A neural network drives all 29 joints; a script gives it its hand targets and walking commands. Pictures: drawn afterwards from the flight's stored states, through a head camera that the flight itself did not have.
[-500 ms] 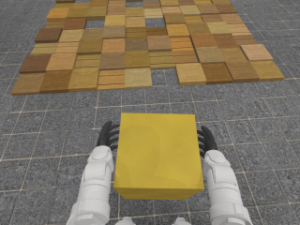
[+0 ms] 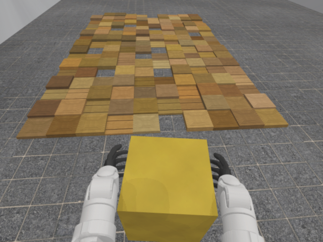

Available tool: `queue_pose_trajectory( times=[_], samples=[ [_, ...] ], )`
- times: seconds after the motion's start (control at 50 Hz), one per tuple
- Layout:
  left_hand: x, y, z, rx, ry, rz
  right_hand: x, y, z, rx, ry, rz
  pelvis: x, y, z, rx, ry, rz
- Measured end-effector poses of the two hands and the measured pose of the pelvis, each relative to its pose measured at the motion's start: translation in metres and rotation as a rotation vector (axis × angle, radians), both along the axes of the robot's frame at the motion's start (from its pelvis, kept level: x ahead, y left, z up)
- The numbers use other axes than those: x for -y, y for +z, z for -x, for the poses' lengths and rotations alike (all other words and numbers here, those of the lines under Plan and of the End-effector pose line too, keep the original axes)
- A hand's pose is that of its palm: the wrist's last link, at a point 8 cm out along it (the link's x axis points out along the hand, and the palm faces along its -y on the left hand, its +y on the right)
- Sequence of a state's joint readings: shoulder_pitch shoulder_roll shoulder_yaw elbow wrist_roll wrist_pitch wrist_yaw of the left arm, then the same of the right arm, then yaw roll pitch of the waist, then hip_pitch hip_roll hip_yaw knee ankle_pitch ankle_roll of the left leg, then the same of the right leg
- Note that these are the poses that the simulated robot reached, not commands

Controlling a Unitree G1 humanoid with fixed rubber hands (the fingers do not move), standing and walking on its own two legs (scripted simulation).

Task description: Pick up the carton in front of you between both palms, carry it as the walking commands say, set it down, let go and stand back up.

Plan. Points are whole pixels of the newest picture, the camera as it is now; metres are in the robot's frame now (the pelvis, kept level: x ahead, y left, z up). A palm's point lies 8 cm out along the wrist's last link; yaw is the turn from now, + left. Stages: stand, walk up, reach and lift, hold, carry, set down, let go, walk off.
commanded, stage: reach and lift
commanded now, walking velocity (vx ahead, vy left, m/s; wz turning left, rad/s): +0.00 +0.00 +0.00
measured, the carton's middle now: (165, 191) +0.30 +0.00 -0.05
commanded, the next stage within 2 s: hold in 0.82 s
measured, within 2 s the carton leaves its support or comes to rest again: neither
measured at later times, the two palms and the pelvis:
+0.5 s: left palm (111, 166) +0.31 +0.15 +0.04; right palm (224, 174) +0.30 -0.15 +0.03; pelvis +0.01 -0.01 +0.01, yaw +0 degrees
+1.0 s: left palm (107, 164) +0.30 +0.15 +0.06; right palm (225, 172) +0.29 -0.15 +0.06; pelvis +0.02 +0.00 +0.01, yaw +0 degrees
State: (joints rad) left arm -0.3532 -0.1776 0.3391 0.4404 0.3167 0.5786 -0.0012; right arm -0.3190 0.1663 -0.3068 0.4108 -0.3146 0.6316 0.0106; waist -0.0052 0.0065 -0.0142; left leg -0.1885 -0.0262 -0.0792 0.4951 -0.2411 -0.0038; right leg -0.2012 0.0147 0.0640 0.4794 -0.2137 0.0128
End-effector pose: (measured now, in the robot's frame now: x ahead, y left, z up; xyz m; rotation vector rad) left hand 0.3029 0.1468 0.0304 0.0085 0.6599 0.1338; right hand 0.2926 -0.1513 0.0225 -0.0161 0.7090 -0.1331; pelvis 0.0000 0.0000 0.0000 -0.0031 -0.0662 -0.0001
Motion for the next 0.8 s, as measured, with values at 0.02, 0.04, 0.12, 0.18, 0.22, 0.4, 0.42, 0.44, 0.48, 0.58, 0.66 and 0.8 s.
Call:
queue_pose_trajectory(
  times=[0.02, 0.04, 0.12, 0.18, 0.22, 0.4, 0.42, 0.44, 0.48, 0.58, 0.66, 0.8],
  samples=[
    [0.0, 0.0, 0.0, 0.0, 0.001, 0.0, 0.0, 0.0, 0.0, 0.0, 0.0, -0.002, 0.0, 0.0, 0.001, 0.003, 0.0, 0.0],
    [0.0, 0.0, 0.001, 0.002, 0.003, 0.001, 0.0, 0.0, 0.0, 0.002, -0.001, -0.003, 0.0, 0.0, 0.003, 0.005, 0.0, 0.0],
    [0.001, 0.003, 0.0, 0.011, 0.009, 0.002, 0.001, 0.002, -0.001, 0.011, -0.001, -0.008, 0.002, 0.0, 0.005, 0.011, 0.0, -0.001],
    [0.001, 0.005, -0.002, 0.017, 0.011, 0.003, 0.001, 0.004, -0.004, 0.017, 0.001, -0.009, 0.003, 0.0, 0.005, 0.012, 0.001, -0.002],
    [0.001, 0.006, -0.003, 0.018, 0.011, 0.001, 0.001, 0.005, -0.005, 0.019, 0.002, -0.008, 0.004, 0.001, 0.004, 0.012, 0.002, -0.002],
    [0.002, 0.009, -0.008, 0.015, -0.001, -0.016, 0.002, 0.009, -0.011, 0.015, 0.016, 0.01, 0.006, 0.005, -0.006, 0.013, 0.004, -0.001],
    [0.002, 0.01, -0.008, 0.014, -0.002, -0.018, 0.002, 0.01, -0.011, 0.015, 0.018, 0.012, 0.006, 0.005, -0.008, 0.013, 0.004, -0.001],
    [0.002, 0.01, -0.008, 0.013, -0.004, -0.019, 0.002, 0.01, -0.011, 0.014, 0.019, 0.014, 0.006, 0.006, -0.009, 0.013, 0.004, -0.001],
    [0.002, 0.011, -0.009, 0.012, -0.006, -0.022, 0.002, 0.011, -0.012, 0.012, 0.021, 0.018, 0.006, 0.006, -0.012, 0.014, 0.003, 0.0],
    [0.001, 0.012, -0.01, 0.009, -0.013, -0.028, 0.001, 0.012, -0.012, 0.009, 0.025, 0.024, 0.005, 0.008, -0.016, 0.017, 0.003, 0.0],
    [0.0, 0.014, -0.009, 0.007, -0.017, -0.03, 0.0, 0.014, -0.011, 0.008, 0.026, 0.027, 0.003, 0.008, -0.019, 0.021, 0.002, 0.0],
    [-0.001, 0.017, -0.008, 0.009, -0.02, -0.029, -0.001, 0.017, -0.009, 0.01, 0.022, 0.027, 0.001, 0.008, -0.018, 0.031, 0.001, 0.0]
  ],
)
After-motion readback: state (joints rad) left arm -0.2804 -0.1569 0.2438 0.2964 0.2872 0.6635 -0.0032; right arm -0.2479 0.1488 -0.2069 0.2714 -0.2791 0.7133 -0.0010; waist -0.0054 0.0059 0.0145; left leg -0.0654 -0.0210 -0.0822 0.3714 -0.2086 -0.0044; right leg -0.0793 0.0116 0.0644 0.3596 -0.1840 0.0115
